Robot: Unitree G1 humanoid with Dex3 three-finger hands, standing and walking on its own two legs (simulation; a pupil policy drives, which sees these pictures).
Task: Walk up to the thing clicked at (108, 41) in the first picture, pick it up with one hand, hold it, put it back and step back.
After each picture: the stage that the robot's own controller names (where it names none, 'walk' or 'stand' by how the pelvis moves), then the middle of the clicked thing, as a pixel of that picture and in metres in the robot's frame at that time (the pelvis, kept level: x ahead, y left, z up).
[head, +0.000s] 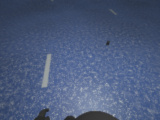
stand; (108, 43) +1.84 -0.46 -0.72
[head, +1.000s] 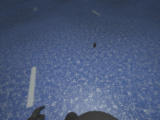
walk; (94, 44) +1.74 -0.01 -0.70
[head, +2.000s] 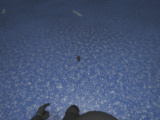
walk; (78, 58) +1.16 +0.27 -0.71
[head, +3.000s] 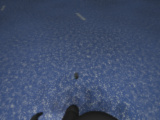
walk; (76, 76) +0.73 +0.24 -0.71
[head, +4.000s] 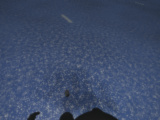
walk; (67, 93) +0.44 +0.21 -0.71
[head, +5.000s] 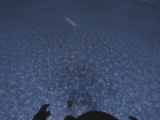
stand; (69, 103) +0.32 +0.22 -0.72
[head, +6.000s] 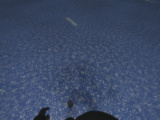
stand; (70, 104) +0.31 +0.20 -0.73
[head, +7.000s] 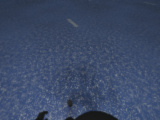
stand; (69, 103) +0.34 +0.21 -0.73
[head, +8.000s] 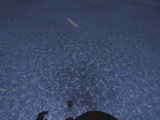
stand; (69, 104) +0.33 +0.21 -0.73
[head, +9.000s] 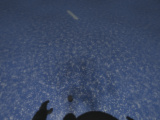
go down; (70, 98) +0.33 +0.20 -0.72
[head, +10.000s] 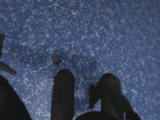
go down; (56, 59) +0.42 +0.24 -0.29
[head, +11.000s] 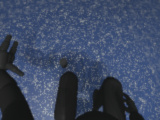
close in; (63, 63) +0.42 +0.22 -0.31
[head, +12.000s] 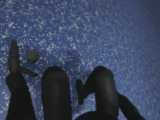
close in; (32, 57) +0.41 +0.27 -0.22
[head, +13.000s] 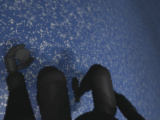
close; (23, 57) +0.40 +0.28 -0.22
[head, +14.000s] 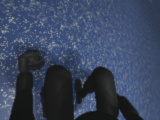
lift; (35, 59) +0.36 +0.26 -0.21
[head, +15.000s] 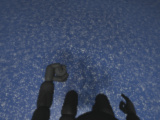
lift; (61, 74) +0.32 +0.19 -0.01
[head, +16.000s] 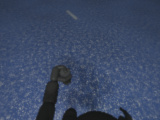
hold; (65, 76) +0.32 +0.17 +0.00
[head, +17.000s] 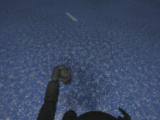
hold; (66, 76) +0.33 +0.17 +0.00
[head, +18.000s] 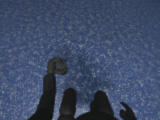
crouch; (62, 68) +0.38 +0.19 -0.07
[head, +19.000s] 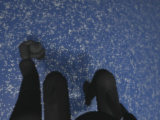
lower; (38, 52) +0.45 +0.27 -0.16
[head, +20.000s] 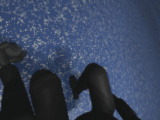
lower; (15, 54) +0.42 +0.29 -0.23
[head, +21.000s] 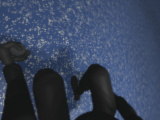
lower; (19, 53) +0.42 +0.29 -0.23
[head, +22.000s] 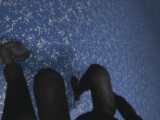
lower; (19, 53) +0.42 +0.29 -0.23
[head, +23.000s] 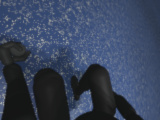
lower; (19, 53) +0.42 +0.29 -0.23
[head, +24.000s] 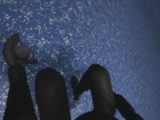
open; (22, 54) +0.41 +0.28 -0.23
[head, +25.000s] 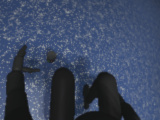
stand; (51, 57) +0.42 +0.25 -0.26
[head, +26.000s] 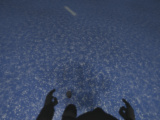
stand; (69, 94) +0.37 +0.19 -0.63
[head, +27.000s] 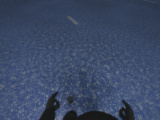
stand; (70, 99) +0.37 +0.20 -0.67
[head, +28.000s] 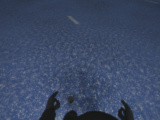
stand; (70, 99) +0.37 +0.19 -0.67
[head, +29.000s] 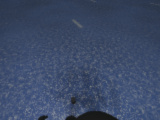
stand; (73, 100) +0.38 +0.19 -0.72
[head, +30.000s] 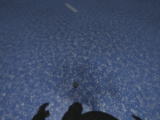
walk; (75, 84) +0.47 +0.19 -0.70
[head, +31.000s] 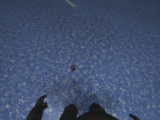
walk; (73, 68) +0.74 +0.22 -0.70
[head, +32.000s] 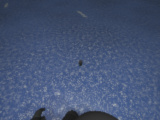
stand; (80, 63) +1.03 +0.19 -0.70
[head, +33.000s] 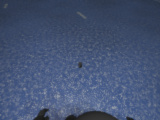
stand; (80, 65) +1.01 +0.17 -0.72
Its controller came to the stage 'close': yes
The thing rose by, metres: 0.71
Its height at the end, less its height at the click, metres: +0.00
